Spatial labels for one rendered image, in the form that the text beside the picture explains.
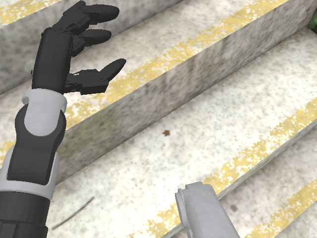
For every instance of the left robot forearm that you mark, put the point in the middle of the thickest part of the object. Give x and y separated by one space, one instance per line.
30 167

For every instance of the robot left hand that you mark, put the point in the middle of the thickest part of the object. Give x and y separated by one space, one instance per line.
66 39

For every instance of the right robot thigh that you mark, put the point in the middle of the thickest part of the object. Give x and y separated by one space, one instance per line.
201 211

